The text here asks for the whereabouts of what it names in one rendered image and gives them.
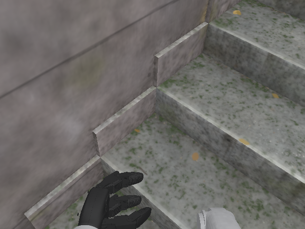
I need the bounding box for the left robot hand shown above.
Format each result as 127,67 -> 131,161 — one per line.
77,171 -> 152,229

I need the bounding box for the right robot thigh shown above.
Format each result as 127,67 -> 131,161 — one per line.
196,207 -> 241,229

